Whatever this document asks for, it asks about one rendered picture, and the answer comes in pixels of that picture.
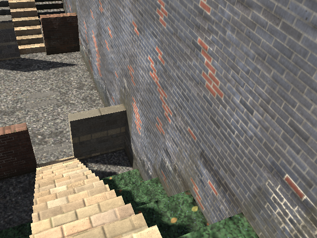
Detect stairs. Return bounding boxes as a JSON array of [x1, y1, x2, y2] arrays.
[[29, 156, 162, 238], [8, 0, 46, 55]]

